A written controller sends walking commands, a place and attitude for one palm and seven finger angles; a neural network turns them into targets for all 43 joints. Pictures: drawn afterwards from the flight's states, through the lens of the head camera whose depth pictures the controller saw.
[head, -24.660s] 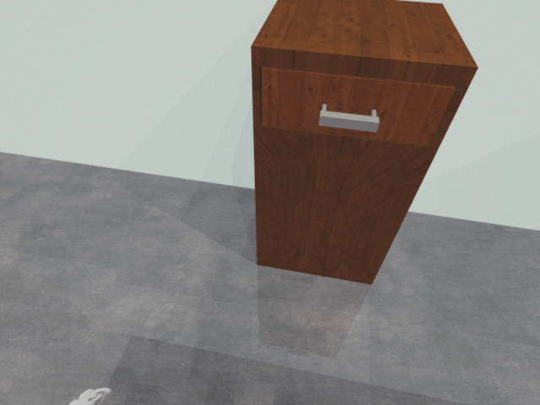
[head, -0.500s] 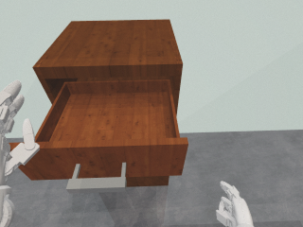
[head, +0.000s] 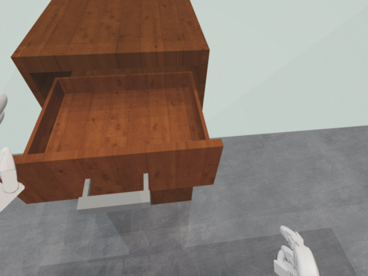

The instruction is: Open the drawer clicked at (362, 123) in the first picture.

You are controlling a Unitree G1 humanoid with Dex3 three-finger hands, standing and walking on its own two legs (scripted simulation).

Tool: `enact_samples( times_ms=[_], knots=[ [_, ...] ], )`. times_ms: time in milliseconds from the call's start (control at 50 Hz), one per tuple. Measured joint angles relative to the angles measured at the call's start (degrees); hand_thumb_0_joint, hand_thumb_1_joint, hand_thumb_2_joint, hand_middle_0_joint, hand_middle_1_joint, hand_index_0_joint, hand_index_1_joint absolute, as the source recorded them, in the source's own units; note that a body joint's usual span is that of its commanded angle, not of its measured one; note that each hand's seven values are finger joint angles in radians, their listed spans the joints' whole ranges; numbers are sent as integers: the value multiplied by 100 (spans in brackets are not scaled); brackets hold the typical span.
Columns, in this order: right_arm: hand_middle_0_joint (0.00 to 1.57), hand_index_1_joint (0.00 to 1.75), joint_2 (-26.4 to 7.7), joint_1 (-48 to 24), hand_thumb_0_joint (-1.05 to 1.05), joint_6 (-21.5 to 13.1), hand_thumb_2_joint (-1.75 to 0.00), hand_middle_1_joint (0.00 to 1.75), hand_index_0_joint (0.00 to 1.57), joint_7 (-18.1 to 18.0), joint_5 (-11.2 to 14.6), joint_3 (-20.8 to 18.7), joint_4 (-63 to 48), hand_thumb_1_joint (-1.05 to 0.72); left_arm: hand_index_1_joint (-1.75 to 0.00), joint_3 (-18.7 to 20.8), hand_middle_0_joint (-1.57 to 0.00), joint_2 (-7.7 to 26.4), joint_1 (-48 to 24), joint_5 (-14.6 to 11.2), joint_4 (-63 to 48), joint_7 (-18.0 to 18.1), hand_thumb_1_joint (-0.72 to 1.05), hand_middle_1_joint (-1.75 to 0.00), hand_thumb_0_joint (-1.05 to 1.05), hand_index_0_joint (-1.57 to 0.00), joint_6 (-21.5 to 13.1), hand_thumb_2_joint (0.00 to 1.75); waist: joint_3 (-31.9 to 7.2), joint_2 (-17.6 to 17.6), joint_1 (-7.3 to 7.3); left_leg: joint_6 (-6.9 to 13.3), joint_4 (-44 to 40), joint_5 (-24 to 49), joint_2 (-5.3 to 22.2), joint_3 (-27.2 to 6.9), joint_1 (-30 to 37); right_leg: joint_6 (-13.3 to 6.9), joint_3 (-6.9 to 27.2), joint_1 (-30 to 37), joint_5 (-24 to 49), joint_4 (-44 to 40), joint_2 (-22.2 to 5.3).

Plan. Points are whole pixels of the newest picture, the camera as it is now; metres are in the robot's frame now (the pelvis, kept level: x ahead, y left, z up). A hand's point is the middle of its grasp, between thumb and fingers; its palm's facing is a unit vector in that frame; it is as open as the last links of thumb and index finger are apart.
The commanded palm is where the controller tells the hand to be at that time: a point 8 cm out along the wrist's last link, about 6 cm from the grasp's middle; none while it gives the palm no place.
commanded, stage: step back with the hand held close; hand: left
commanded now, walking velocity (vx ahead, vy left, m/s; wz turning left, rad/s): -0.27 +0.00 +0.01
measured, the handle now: (116, 191) +0.27 +0.16 +0.04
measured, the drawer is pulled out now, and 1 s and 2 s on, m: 0.29 0.29 0.29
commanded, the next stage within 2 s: stop stepping back and stand still in 0.52 s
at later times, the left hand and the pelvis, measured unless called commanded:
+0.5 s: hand out of the picture +0.09 +0.21 +0.22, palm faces +0.46 -0.81 -0.37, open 7.4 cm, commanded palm +0.03 +0.25 +0.23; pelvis -0.11 -0.03 -0.01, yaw -2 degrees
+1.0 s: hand out of the picture -0.05 +0.20 +0.23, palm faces +0.52 -0.76 -0.38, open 7.4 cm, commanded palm -0.10 +0.24 +0.23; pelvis -0.22 -0.04 +0.00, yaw +2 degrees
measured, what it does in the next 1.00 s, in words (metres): walks backwards: right foot, then left foot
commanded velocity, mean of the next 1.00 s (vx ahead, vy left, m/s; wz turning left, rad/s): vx -0.11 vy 0.01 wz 0.00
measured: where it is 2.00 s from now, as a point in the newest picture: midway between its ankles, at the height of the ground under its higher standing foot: outside the picture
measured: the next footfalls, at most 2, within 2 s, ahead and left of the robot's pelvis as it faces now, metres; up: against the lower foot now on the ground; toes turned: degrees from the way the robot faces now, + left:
right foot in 0.52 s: -0.09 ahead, -0.15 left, +0.00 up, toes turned -2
left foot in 0.80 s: -0.18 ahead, +0.05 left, +0.00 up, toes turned +3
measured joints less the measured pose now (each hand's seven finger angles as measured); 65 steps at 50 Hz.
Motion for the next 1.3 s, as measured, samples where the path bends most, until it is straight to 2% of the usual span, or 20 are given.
enact_samples(
  times_ms=[120,180,240,260,300,380,420,520,560,600,660,720,820,880,960,1020,1100,1160,1240,1300],
  knots=[
    [21,30,138,111,2,-189,-90,30,21,-26,-116,90,69,-91,-30,17,-21,-260,-297,118,56,180,89,-30,1,-21,-131,90,-126,40,75,-44,574,-129,60,-67,-397,-69,-74,-343,-83,485,61],
    [21,30,106,148,2,-171,-90,30,21,-35,-132,124,218,-91,-30,-161,-21,-510,-542,173,124,252,89,-30,1,-21,-101,90,-222,70,84,-32,1074,-920,49,-121,-609,-118,-122,-400,5,464,84],
    [21,30,45,210,2,-87,-89,30,21,-65,-155,157,372,-91,-30,-304,-21,-608,-740,211,90,272,89,-30,1,-21,-26,90,-312,-20,-7,4,1024,-1059,27,8,-390,-87,-176,-396,133,376,13],
    [21,30,31,228,2,-69,-89,30,21,-81,-165,164,384,-91,-30,-296,-21,-579,-786,208,78,268,89,-30,1,-21,-20,90,-333,-60,-58,26,806,-627,16,14,-350,-89,-203,-449,65,440,-16],
    [21,30,56,224,2,-126,-89,30,21,-109,-215,141,383,-91,-30,-204,-21,-498,-843,207,113,301,89,-30,1,-21,-59,90,-280,-63,-94,61,729,95,87,19,-402,-99,-73,-699,-857,1175,149],
    [21,30,289,296,2,-387,-89,30,21,9,-211,113,404,-91,-30,2,-21,-368,-683,112,239,301,89,-30,1,-21,-125,90,-270,-95,-120,4,514,68,260,29,-401,-71,105,-891,-1580,2878,511],
    [21,30,339,304,2,-487,-90,30,21,114,-136,148,448,-91,-30,9,-21,-370,-611,47,197,272,89,-30,1,-21,-84,90,-273,-89,-70,-46,332,241,351,57,-418,-31,-5,-599,-1596,2627,489],
    [21,30,326,62,2,-641,-90,30,21,262,-68,293,515,-90,-30,5,-20,-284,-684,-54,-20,174,89,-30,1,-20,-101,90,-165,-57,52,-180,281,564,533,184,-764,-71,-106,473,-1062,609,298],
    [21,30,242,-127,2,-626,-89,30,21,298,-27,280,596,-90,-30,-111,-20,-311,-877,-38,1,76,89,-30,1,-20,-184,90,55,213,1,-167,449,348,684,-9,-926,-220,-284,518,-639,341,483],
    [21,30,227,-145,2,-540,-89,30,21,312,47,239,680,-90,-30,-202,-21,-193,-900,-44,8,-11,89,-30,1,-21,-253,90,65,127,-35,-186,1288,-554,431,-111,-1213,-305,-326,438,-539,244,385],
    [21,30,205,-63,2,-316,-89,30,21,287,94,173,689,-91,-30,-90,-21,-80,-517,-20,0,-75,89,-30,1,-21,-332,90,-107,-174,-44,-251,2676,-921,58,76,-1379,-324,-178,332,-297,-33,135],
    [21,30,154,81,2,-143,-89,30,21,154,107,157,508,-91,-30,77,-21,-16,-84,19,106,0,89,-30,1,-21,-330,90,-311,-331,-100,-175,2047,-960,40,324,-794,-298,-96,241,-54,-259,16],
    [21,30,-166,280,2,-301,-90,30,21,-14,68,13,407,-91,-30,-118,-21,-195,-145,27,261,151,89,-30,1,-21,-198,90,-394,-65,-179,4,-376,-171,224,210,455,-218,-429,68,24,-151,66],
    [20,30,-119,281,2,-322,-90,30,20,24,108,10,453,-91,-30,-174,-21,-290,-239,15,284,166,89,-30,1,-21,-119,90,-240,-243,-20,-46,-300,-33,139,281,526,-156,-285,136,3,-82,25],
    [20,30,24,382,2,-426,-90,30,20,68,118,100,410,-91,-30,-163,-21,-329,-272,105,243,207,89,-30,1,-21,-92,90,-307,-230,18,-46,-217,-70,168,221,529,-114,-251,169,-333,31,100],
    [21,30,143,364,2,-471,-90,30,21,98,100,181,496,-91,-30,-180,-21,-335,-500,136,271,237,89,-30,1,-21,-139,90,-334,-177,53,-47,-13,-176,226,163,482,-190,-256,221,-226,44,188],
    [21,30,200,255,2,-379,-90,30,21,130,53,234,600,-91,-30,-270,-21,-449,-860,161,451,227,89,-30,1,-21,-155,90,-420,-76,98,84,556,-976,259,127,163,-379,-238,133,-208,-3,290],
    [21,30,186,116,2,-263,-90,30,21,186,30,213,672,-91,-30,-347,-21,-466,-1063,161,543,179,89,-30,1,-21,-141,90,-339,-164,66,132,1057,-1046,152,327,-11,-402,-227,74,146,-84,184],
    [21,30,100,110,2,-200,-89,30,21,151,-6,208,560,-91,-30,-373,-21,-465,-872,122,485,158,89,-30,1,-21,-106,90,-288,-116,-71,218,235,-752,158,416,223,-306,-233,-157,-565,240,196],
    [21,30,168,246,2,-282,-90,30,21,152,-14,148,452,-91,-30,-251,-21,-353,-589,172,379,151,89,-30,1,-21,-42,90,-228,-36,-127,263,112,-62,276,428,214,-159,-233,-544,-1219,1772,342]
  ],
)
